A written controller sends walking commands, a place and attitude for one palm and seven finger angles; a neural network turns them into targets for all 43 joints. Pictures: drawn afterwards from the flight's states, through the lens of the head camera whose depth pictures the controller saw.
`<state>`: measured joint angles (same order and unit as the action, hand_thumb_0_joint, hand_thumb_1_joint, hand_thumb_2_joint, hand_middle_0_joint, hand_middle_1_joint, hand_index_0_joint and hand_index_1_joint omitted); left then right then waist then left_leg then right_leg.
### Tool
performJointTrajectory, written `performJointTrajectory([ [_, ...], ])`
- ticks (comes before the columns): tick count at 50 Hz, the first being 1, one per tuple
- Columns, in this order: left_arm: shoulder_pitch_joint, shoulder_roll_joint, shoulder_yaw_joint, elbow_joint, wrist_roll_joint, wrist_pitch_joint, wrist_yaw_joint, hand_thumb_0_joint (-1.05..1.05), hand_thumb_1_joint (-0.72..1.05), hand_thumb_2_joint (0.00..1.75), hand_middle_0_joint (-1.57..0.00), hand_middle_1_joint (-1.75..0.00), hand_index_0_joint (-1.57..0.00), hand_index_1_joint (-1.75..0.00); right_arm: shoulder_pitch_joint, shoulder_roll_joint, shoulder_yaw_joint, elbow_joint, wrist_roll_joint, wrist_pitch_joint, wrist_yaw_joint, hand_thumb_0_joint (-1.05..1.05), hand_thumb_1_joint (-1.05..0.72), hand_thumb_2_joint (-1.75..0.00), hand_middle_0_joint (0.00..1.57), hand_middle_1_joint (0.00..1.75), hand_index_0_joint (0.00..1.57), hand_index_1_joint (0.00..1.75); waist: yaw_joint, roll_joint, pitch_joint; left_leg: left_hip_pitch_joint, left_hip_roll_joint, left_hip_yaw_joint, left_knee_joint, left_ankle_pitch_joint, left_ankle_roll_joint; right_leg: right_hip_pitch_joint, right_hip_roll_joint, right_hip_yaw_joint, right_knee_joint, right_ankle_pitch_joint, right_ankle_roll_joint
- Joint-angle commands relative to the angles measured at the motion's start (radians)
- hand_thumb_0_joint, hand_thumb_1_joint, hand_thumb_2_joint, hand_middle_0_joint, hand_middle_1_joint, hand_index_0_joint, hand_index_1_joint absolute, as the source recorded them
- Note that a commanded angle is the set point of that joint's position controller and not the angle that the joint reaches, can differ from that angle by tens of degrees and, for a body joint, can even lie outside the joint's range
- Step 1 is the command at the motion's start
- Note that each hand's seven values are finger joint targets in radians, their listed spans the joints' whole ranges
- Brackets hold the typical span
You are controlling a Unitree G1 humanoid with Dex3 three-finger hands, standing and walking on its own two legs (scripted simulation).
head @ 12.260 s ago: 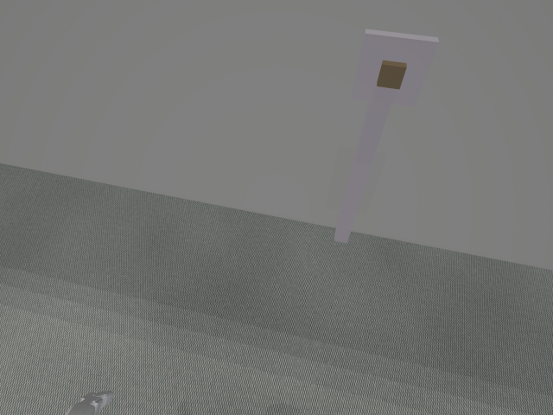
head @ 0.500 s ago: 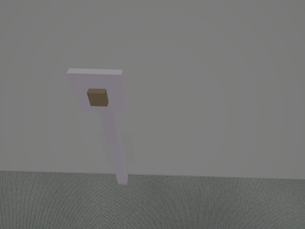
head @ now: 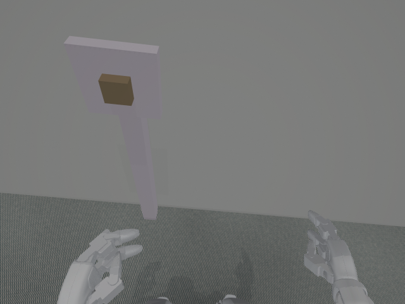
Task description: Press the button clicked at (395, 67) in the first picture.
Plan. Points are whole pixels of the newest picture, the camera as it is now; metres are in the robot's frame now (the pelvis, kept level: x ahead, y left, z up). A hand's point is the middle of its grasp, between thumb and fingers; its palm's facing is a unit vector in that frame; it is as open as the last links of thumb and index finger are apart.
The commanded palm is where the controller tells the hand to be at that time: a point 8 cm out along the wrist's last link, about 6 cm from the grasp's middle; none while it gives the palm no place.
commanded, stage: raise the hand and make a fist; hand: left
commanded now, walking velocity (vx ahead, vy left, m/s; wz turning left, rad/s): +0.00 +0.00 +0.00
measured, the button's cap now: (117, 89) +0.52 +0.23 +0.11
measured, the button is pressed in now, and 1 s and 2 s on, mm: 0 0 0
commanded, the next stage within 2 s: aim a knuckle at the button in 1.58 s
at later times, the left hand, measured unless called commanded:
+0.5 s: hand (88, 249) +0.19 +0.20 +0.07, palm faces +0.14 -0.99 -0.09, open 3.1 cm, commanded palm +0.15 +0.24 +0.06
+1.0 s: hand (81, 237) +0.21 +0.21 +0.08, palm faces +0.02 -1.00 -0.04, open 3.1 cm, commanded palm +0.18 +0.27 +0.10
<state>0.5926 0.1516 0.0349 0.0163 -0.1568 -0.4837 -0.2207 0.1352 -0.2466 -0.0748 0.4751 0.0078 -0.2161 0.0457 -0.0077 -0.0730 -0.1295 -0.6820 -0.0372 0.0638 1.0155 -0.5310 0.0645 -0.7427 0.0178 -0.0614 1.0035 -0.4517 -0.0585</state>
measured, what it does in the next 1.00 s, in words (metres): stands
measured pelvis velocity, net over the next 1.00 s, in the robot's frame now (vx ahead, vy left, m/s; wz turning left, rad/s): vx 0.01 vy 0.01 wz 0.04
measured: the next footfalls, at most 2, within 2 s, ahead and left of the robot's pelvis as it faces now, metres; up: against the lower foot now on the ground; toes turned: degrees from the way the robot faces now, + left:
none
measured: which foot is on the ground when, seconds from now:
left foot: down 0.00-1.00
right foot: down 0.00-1.00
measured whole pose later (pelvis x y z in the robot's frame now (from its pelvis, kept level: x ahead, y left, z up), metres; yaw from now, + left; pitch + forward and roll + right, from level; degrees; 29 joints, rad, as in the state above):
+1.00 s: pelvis +0.01 +0.01 +0.02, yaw +2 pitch +10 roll -3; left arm 0.43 0.27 0.17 -0.07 -0.29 -0.27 -0.29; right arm 0.24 -0.22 0.05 0.50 0.05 -0.21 -0.04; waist 0.00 0.04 -0.13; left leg -0.61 -0.03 0.00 0.93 -0.49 0.07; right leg -0.62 0.03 -0.12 0.85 -0.41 -0.04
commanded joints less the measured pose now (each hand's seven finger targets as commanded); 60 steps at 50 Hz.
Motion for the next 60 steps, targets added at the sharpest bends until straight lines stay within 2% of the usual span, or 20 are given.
performJointTrajectory([
  [1, 0.068, 0.139, 0.197, -0.454, -0.077, -0.120, 0.085, 0.00, 0.90, 0.90, -0.81, -0.96, -0.81, -0.96, -0.002, -0.064, -0.027, -0.156, -0.005, 0.000, -0.017, 0.00, -0.90, -0.90, 0.20, 0.30, 0.20, 0.30, 0.074, 0.290, -0.254, 0.065, 0.029, -0.088, -0.083, 0.532, -0.091, 0.119, 0.006, 0.029, -0.029, 0.333, -0.004],
  [4, -0.023, 0.102, 0.131, -0.530, -0.102, -0.207, 0.081, 0.00, 0.90, 0.90, -0.89, -1.05, -0.89, -1.05, 0.029, -0.075, -0.015, -0.114, -0.006, -0.011, -0.040, 0.00, -0.90, -0.90, 0.20, 0.30, 0.20, 0.30, -0.008, 0.202, -0.243, 0.035, 0.038, -0.121, -0.017, 0.453, -0.068, 0.024, 0.018, 0.042, -0.030, 0.296, 0.011],
  [7, -0.172, 0.049, 0.000, -0.471, -0.107, -0.221, -0.013, 0.00, 0.90, 0.90, -0.97, -1.14, -0.97, -1.14, 0.037, -0.113, 0.012, -0.091, -0.002, -0.049, -0.053, 0.00, -0.90, -0.90, 0.20, 0.30, 0.20, 0.30, -0.114, 0.135, -0.161, -0.026, 0.046, -0.149, 0.039, 0.339, -0.034, -0.072, 0.013, 0.046, -0.047, 0.224, 0.025],
  [10, -0.089, 0.118, 0.044, -0.304, -0.103, -0.129, -0.122, 0.00, 0.90, 0.90, -1.05, -1.23, -1.05, -1.23, 0.051, -0.130, 0.006, -0.082, 0.020, -0.063, -0.070, 0.00, -0.90, -0.90, 0.20, 0.30, 0.20, 0.30, -0.102, 0.022, -0.166, -0.140, 0.042, -0.139, 0.062, 0.234, -0.024, -0.006, 0.000, 0.083, -0.095, 0.158, 0.039],
  [11, -0.039, 0.164, 0.088, -0.263, -0.105, -0.073, -0.158, 0.00, 0.90, 0.90, -1.08, -1.26, -1.08, -1.26, 0.048, -0.133, 0.004, -0.095, 0.033, -0.058, -0.076, 0.00, -0.90, -0.90, 0.20, 0.30, 0.20, 0.30, -0.080, -0.009, -0.201, -0.160, 0.036, -0.127, 0.056, 0.231, -0.022, 0.062, -0.012, 0.111, -0.122, 0.154, 0.046],
  [13, 0.048, 0.253, 0.203, -0.263, -0.123, 0.053, -0.198, 0.00, 0.90, 0.90, -1.13, -1.32, -1.13, -1.32, 0.033, -0.125, 0.008, -0.134, 0.050, -0.032, -0.079, 0.00, -0.90, -0.90, 0.20, 0.30, 0.20, 0.30, -0.003, 0.031, -0.308, -0.144, 0.020, -0.108, 0.012, 0.296, -0.023, 0.247, -0.039, 0.152, -0.147, 0.243, 0.054],
  [15, 0.079, 0.293, 0.315, -0.343, -0.165, 0.147, -0.172, 0.00, 0.90, 0.90, -1.19, -1.38, -1.19, -1.38, 0.001, -0.093, 0.008, -0.166, 0.054, 0.002, -0.088, 0.00, -0.90, -0.90, 0.20, 0.30, 0.20, 0.30, 0.053, 0.033, -0.397, -0.113, 0.015, -0.106, -0.026, 0.346, -0.034, 0.401, -0.071, 0.180, -0.153, 0.389, 0.078],
  [17, 0.109, 0.275, 0.378, -0.379, -0.211, 0.167, -0.099, 0.00, 0.90, 0.90, -1.24, -1.44, -1.24, -1.44, -0.029, -0.057, 0.021, -0.164, 0.048, 0.024, -0.091, 0.00, -0.90, -0.90, 0.20, 0.30, 0.20, 0.30, 0.089, 0.041, -0.383, -0.096, 0.022, -0.122, -0.057, 0.368, -0.046, 0.455, -0.066, 0.157, -0.137, 0.484, 0.080],
  [21, 0.100, 0.177, 0.334, -0.406, -0.219, 0.073, 0.018, 0.00, 0.90, 0.90, -1.30, -1.50, -1.30, -1.50, 0.010, -0.041, 0.015, -0.115, 0.038, 0.013, -0.088, 0.00, -0.90, -0.90, 0.20, 0.30, 0.20, 0.30, 0.053, 0.086, -0.224, -0.081, 0.029, -0.111, -0.095, 0.370, -0.057, 0.357, -0.053, 0.112, -0.151, 0.522, 0.068],
  [22, 0.069, 0.172, 0.302, -0.387, -0.200, 0.044, 0.019, 0.00, 0.90, 0.90, -1.30, -1.50, -1.30, -1.50, 0.008, -0.051, 0.018, -0.114, 0.034, 0.010, -0.087, 0.00, -0.90, -0.90, 0.20, 0.30, 0.20, 0.30, 0.032, 0.040, -0.187, -0.100, 0.030, -0.115, -0.089, 0.363, -0.051, 0.330, -0.048, 0.114, -0.149, 0.496, 0.069],
  [27, -0.028, 0.130, 0.142, -0.264, -0.163, -0.027, -0.086, 0.00, 0.90, 0.90, -1.30, -1.50, -1.30, -1.50, 0.052, -0.109, 0.012, -0.095, 0.040, -0.035, -0.086, 0.00, -0.90, -0.90, 0.20, 0.30, 0.20, 0.30, -0.057, 0.029, -0.083, -0.109, 0.026, -0.117, -0.075, 0.252, -0.034, 0.170, -0.056, 0.137, -0.219, 0.219, 0.082],
  [29, -0.050, 0.213, 0.207, -0.267, -0.175, -0.027, -0.118, 0.00, 0.90, 0.90, -1.30, -1.50, -1.30, -1.50, 0.066, -0.127, 0.006, -0.102, 0.048, -0.049, -0.095, 0.00, -0.90, -0.90, 0.20, 0.30, 0.20, 0.30, -0.039, 0.015, -0.146, -0.101, 0.023, -0.112, -0.087, 0.219, -0.030, 0.209, -0.067, 0.164, -0.258, 0.120, 0.081],
  [32, -0.107, 0.311, 0.293, -0.386, -0.178, -0.032, -0.096, 0.00, 0.90, 0.90, -1.30, -1.50, -1.30, -1.50, 0.056, -0.124, 0.008, -0.107, 0.045, -0.060, -0.105, 0.00, -0.90, -0.90, 0.20, 0.30, 0.20, 0.30, 0.008, 0.147, -0.238, -0.011, 0.026, -0.102, -0.129, 0.267, -0.027, 0.257, -0.051, 0.132, -0.242, 0.105, 0.048],
  [35, -0.086, 0.265, 0.304, -0.407, -0.190, -0.020, -0.029, 0.00, 0.90, 0.90, -1.30, -1.50, -1.30, -1.50, 0.047, -0.096, 0.019, -0.108, 0.045, -0.054, -0.106, 0.00, -0.90, -0.90, 0.20, 0.30, 0.20, 0.30, 0.029, 0.185, -0.214, 0.047, 0.031, -0.106, -0.183, 0.299, -0.035, 0.257, -0.028, 0.062, -0.223, 0.144, 0.031],
  [38, -0.086, 0.210, 0.269, -0.320, -0.181, 0.026, 0.009, 0.00, 0.90, 0.90, -1.30, -1.50, -1.30, -1.50, 0.042, -0.100, 0.027, -0.104, 0.045, -0.038, -0.100, 0.00, -0.90, -0.90, 0.20, 0.30, 0.20, 0.30, 0.009, 0.134, -0.124, 0.043, 0.036, -0.118, -0.210, 0.274, -0.040, 0.221, -0.014, 0.026, -0.233, 0.133, 0.034],
  [42, -0.135, 0.193, 0.191, -0.243, -0.156, 0.116, -0.033, 0.00, 0.90, 0.90, -1.30, -1.50, -1.30, -1.50, 0.049, -0.128, 0.037, -0.118, 0.049, -0.033, -0.098, 0.00, -0.90, -0.90, 0.20, 0.30, 0.20, 0.30, -0.019, 0.112, -0.050, 0.047, 0.038, -0.127, -0.228, 0.255, -0.035, 0.196, -0.014, 0.020, -0.263, 0.138, 0.035],
  [48, -0.278, 0.286, 0.259, -0.344, -0.162, 0.143, -0.059, 0.00, 0.90, 0.90, -1.30, -1.50, -1.30, -1.50, 0.069, -0.130, 0.054, -0.127, 0.044, -0.051, -0.108, 0.00, -0.90, -0.90, 0.20, 0.30, 0.20, 0.30, -0.005, 0.121, -0.147, 0.135, 0.043, -0.140, -0.257, 0.333, -0.043, 0.274, -0.012, 0.015, -0.268, 0.215, 0.031],
  [54, -0.305, 0.264, 0.270, -0.336, -0.171, 0.118, -0.024, 0.00, 0.90, 0.90, -1.30, -1.50, -1.30, -1.50, 0.077, -0.122, 0.063, -0.093, 0.042, -0.062, -0.099, 0.00, -0.90, -0.90, 0.20, 0.30, 0.20, 0.30, 0.003, 0.184, -0.130, 0.211, 0.053, -0.159, -0.286, 0.433, -0.081, 0.256, -0.002, -0.017, -0.255, 0.259, 0.022],
  [57, -0.308, 0.245, 0.241, -0.246, -0.166, 0.168, -0.052, 0.00, 0.90, 0.90, -1.30, -1.50, -1.30, -1.50, 0.075, -0.138, 0.061, -0.086, 0.044, -0.057, -0.098, 0.00, -0.90, -0.90, 0.20, 0.30, 0.20, 0.30, -0.006, 0.121, -0.096, 0.186, 0.052, -0.164, -0.298, 0.412, -0.076, 0.265, -0.002, -0.020, -0.272, 0.257, 0.024],
  [60, -0.315, 0.261, 0.240, -0.242, -0.163, 0.221, -0.082, 0.00, 0.90, 0.90, -1.30, -1.50, -1.30, -1.50, 0.081, -0.146, 0.056, -0.094, 0.050, -0.056, -0.104, 0.00, -0.90, -0.90, 0.20, 0.30, 0.20, 0.30, 0.004, 0.145, -0.130, 0.226, 0.054, -0.164, -0.310, 0.466, -0.082, 0.286, -0.009, -0.020, -0.284, 0.289, 0.027],
])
